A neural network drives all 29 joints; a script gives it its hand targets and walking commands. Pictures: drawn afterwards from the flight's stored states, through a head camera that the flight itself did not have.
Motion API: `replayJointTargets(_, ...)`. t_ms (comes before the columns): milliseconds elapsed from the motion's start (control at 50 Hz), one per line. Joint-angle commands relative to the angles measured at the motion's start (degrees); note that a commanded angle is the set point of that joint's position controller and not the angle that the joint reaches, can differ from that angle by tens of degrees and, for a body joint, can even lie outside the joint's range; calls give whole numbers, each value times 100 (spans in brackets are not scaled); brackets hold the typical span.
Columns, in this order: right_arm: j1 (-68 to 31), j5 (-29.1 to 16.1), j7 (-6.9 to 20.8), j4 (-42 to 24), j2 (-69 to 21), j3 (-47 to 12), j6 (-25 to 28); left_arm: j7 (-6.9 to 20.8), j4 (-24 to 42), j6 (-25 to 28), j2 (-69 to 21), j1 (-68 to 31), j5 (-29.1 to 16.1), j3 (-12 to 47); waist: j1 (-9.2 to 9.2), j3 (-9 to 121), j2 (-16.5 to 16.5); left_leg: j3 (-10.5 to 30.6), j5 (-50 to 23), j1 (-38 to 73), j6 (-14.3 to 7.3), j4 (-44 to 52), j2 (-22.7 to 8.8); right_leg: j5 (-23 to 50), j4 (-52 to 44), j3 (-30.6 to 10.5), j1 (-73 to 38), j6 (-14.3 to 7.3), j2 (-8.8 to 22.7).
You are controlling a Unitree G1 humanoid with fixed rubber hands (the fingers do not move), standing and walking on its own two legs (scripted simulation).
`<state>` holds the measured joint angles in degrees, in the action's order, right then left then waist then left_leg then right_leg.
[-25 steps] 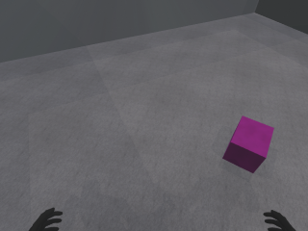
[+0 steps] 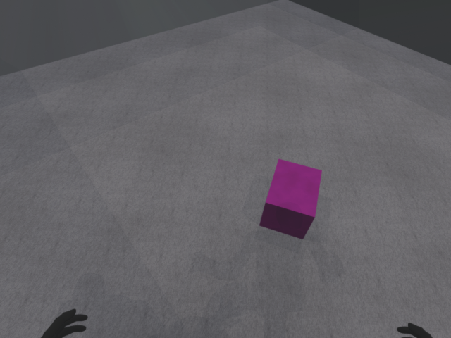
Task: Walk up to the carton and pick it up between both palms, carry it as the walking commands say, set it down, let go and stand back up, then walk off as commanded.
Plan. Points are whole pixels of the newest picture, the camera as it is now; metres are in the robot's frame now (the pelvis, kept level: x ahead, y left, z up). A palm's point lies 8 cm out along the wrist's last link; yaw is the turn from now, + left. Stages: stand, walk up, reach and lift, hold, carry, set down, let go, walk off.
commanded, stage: walk up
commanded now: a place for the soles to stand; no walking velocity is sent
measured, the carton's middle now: (290, 198) +0.87 -0.38 -0.65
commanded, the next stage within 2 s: none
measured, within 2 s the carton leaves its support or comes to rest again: neither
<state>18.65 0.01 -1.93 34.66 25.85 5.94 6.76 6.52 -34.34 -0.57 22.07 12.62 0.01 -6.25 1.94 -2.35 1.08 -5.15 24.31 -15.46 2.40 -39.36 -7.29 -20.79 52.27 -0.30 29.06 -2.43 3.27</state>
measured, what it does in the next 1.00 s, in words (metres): steps to the right, turning right: right foot, then left foot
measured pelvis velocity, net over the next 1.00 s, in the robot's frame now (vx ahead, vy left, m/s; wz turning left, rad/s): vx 0.20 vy -0.20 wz -0.27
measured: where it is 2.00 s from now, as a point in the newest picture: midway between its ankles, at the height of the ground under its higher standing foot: (266, 320)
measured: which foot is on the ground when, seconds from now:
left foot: down 0.00-0.08, up 0.10-0.36, down 0.38-0.66, up 0.68-1.00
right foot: up 0.00-0.04, down 0.06-0.38, up 0.40-0.62, down 0.64-1.00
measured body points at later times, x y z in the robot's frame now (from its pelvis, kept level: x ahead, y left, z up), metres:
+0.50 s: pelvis +0.11 -0.11 +0.00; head +0.12 -0.10 +0.45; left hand +0.30 +0.17 -0.09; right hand +0.18 -0.45 -0.05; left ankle +0.16 +0.01 -0.72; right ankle +0.07 -0.20 -0.67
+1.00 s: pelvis +0.20 -0.20 -0.01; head +0.23 -0.19 +0.44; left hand +0.36 +0.09 -0.10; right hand +0.25 -0.54 -0.07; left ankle +0.27 -0.10 -0.71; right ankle +0.15 -0.30 -0.72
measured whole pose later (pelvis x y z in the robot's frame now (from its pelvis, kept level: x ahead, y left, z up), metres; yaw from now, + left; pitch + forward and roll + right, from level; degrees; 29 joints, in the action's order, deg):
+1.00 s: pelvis +0.20 -0.20 -0.01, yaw -16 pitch +1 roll -2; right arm 16.9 0.0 1.0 34.6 25.9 3.8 4.9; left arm 0.9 -34.3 4.1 22.2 21.3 0.0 -5.6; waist -2.3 -3.0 -0.6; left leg -2.9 27.1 -28.1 -1.9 -48.4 -4.3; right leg -23.5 42.2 -0.8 19.6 -2.7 -4.5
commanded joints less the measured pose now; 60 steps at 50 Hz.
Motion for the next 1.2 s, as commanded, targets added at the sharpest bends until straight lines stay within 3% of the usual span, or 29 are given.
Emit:
replayJointTargets(0, 378, 173, 39, -93, 1492, 368, -41, -67, 134, 358, 1180, 949, 285, -336, -602, 1494, -124, -624, -3878, 750, -1015, -1900, -488, 333, -2355, 884, -1812, -254, -935)
replayJointTargets(20, 517, 67, 52, -270, 981, 205, -30, -182, 62, 413, 1877, 1571, 321, -575, -882, 1861, 1397, -383, -2360, -1068, -629, -3221, -43, 537, -2678, -1232, -3282, -750, 181)
replayJointTargets(40, 261, -46, 45, -564, 786, 55, 12, -273, 128, 432, 2357, 1678, 260, -627, -891, 1830, 2474, -130, 694, -3041, -254, -3699, 733, 1843, -2863, -3417, -4201, -1479, 1259)
replayJointTargets(60, -339, 31, 7, -595, 1225, 151, 21, -303, 58, 420, 2183, 1773, 68, -556, -977, 1748, 1440, 428, 721, -3473, -353, -3795, 387, 2132, -2701, -3563, -4382, -1781, 1321)
replayJointTargets(100, -644, 63, 29, -521, 971, 25, 26, -403, 104, 419, 1693, 1405, 26, -414, -838, 1011, 390, 624, 284, -3260, -484, -3363, 164, 3014, -2469, -2629, -3556, -1345, 1054)
replayJointTargets(140, -198, 49, 87, -334, 875, -14, 42, -438, 136, 374, 1600, 1101, 110, -362, -562, 635, 656, 419, 805, -2479, -463, -2408, 160, 3492, -2312, -1919, -2577, -1213, 773)
replayJointTargets(200, -192, 78, 118, -327, 894, 51, 38, -433, 141, 381, 1577, 1122, 146, -307, -508, 361, 719, 222, 1123, -1972, -389, -1347, 381, 3208, -2473, -2165, -1899, -1512, 897)
replayJointTargets(260, 13, 92, 105, -242, 889, 97, 96, -381, 208, 371, 1586, 929, 71, -260, -403, 564, 688, 154, 239, -1107, -420, -391, 515, 2961, -2465, -2246, -1700, -1399, 867)
replayJointTargets(300, 825, 166, 51, -8, 834, 133, 196, -356, 400, 357, 1388, 428, -6, -174, 80, 880, 363, 109, -1035, 745, -602, 1047, 724, 3037, -1396, -1579, -913, -956, 360)
replayJointTargets(320, 1227, 317, -6, 50, 1280, 314, 238, -326, 541, 408, 973, 455, -77, -43, 384, 1371, -605, 1469, -904, 2099, -983, 1676, -166, 2642, 41, -1061, 105, -497, -176)
replayJointTargets(340, 1260, 311, -59, -82, 1854, 430, 239, -326, 559, 442, 583, 517, 7, 53, 449, 1294, -1703, 3444, -1165, 2873, -1354, 1886, -1987, -720, 1176, -552, 1734, -63, -925)
replayJointTargets(360, 891, 156, -50, -165, 1819, 421, 177, -378, 311, 376, 1314, 471, 131, -135, 306, 1144, -604, 3690, -280, 2421, -1760, 1993, -2266, -1038, 1611, -750, 1790, -59, -553)
replayJointTargets(380, 654, 144, -44, -244, 1739, 374, 201, -352, 193, 346, 1450, 563, 138, -184, 156, 594, -267, 3513, 698, 1639, -1782, 2136, -2090, -830, 1593, -825, 1784, -17, -337)
replayJointTargets(420, 171, 159, 5, -254, 1480, 327, 207, -233, 187, 298, 1533, 469, 169, -210, 22, -135, -492, 2501, 1092, 751, -1860, 2288, -1608, -348, 1333, -638, 1639, 102, -31)
replayJointTargets(520, 144, 286, 171, -236, 1611, 377, 91, -143, 211, 410, 1201, 514, 86, -230, 16, 52, -1256, 1135, -49, 308, -1635, 1684, -1140, -795, -599, 144, 172, 187, -58)
replayJointTargets(580, 115, 300, 265, -201, 1308, 262, -41, -316, -146, 580, 1245, 1526, 163, -330, -556, 975, -209, 79, -966, -175, -1164, -689, -476, -102, -2280, 648, -1861, 46, -723)
replayJointTargets(600, 120, 219, 280, -352, 960, 127, -55, -433, -240, 666, 1712, 1997, 207, -497, -889, 1098, 794, -143, -1374, -1443, -790, -2368, -116, -424, -2673, -905, -2879, -292, -139)
replayJointTargets(620, 30, 100, 308, -637, 615, -14, -58, -520, -34, 710, 2429, 1919, 189, -620, -796, 998, 2119, -32, 530, -3023, -314, -3056, 675, 28, -3449, -3759, -3300, -1110, 1314)
replayJointTargets(640, -577, 161, 217, -705, 1221, 117, -114, -535, 36, 678, 2338, 1805, 48, -492, -777, 847, 778, 532, 624, -3349, -345, -3082, 393, 355, -3165, -3978, -3243, -1501, 1516)
replayJointTargets(680, -575, 158, 213, -576, 1144, 86, -144, -615, 38, 673, 2010, 1544, 13, -441, -662, 476, 131, 803, 524, -3161, -469, -2945, 212, 742, -2778, -3305, -2718, -1299, 1224)
replayJointTargets(720, -426, 121, 274, -466, 1054, 62, -130, -675, -14, 663, 1867, 1576, 64, -382, -561, 166, 332, 707, 619, -2857, -428, -2245, 196, 1764, -2542, -2614, -2388, -1130, 954)
replayJointTargets(880, -686, 207, 320, -648, 961, 138, -106, -739, -39, 711, 1919, 1815, 14, -300, -605, 579, 223, 456, 353, -2155, -435, -910, 370, 3564, -2114, -2796, -2567, -1399, 1217)
replayJointTargets(940, -16, 294, 296, -444, 1039, 216, -27, -743, 120, 703, 1760, 1262, -66, -190, -22, 1010, -199, 464, -623, 26, -739, 626, 506, 3430, -973, -1849, -1359, -905, 591)
replayJointTargets(960, 734, 393, 250, -305, 1327, 394, 22, -713, 240, 735, 1331, 1011, -125, -71, 433, 1386, -961, 1704, -338, 1683, -1129, 1479, -205, 3166, 496, -1033, -56, -440, -80)
replayJointTargets(980, 793, 348, 232, -371, 1713, 489, 2, -712, 204, 751, 903, 1085, -142, 54, 460, 1239, -2081, 2960, -848, 2809, -1566, 1802, -1450, -248, 1466, -88, 1726, -73, -754)
replayJointTargets(1000, 690, 225, 248, -404, 1614, 449, -55, -758, 8, 728, 1312, 1015, -62, -57, 469, 1067, -1116, 3223, -952, 2533, -1968, 1756, -1776, -1053, 1783, -101, 1988, -23, -573)
replayJointTargets(1060, 228, 146, 283, -440, 1303, 319, -133, -685, -122, 628, 1637, 1014, -9, -136, 155, -177, -694, 2331, 264, 557, -1867, 2046, -1423, -688, 1497, -202, 1476, 27, -136)
replayJointTargets(1100, -34, 193, 304, -428, 1259, 285, -181, -599, -203, 620, 1493, 1131, -11, -186, 111, -565, -1236, 1525, 865, -178, -1693, 2114, -954, -530, 734, 137, 1010, 140, -130)
replayJointTargets(1180, -3, 286, 462, -357, 1536, 334, -291, -585, -91, 731, 1394, 1089, -1, -200, 149, -240, -1401, 1222, 772, -340, -1716, 1715, -881, -405, -835, 502, -115, 198, -324)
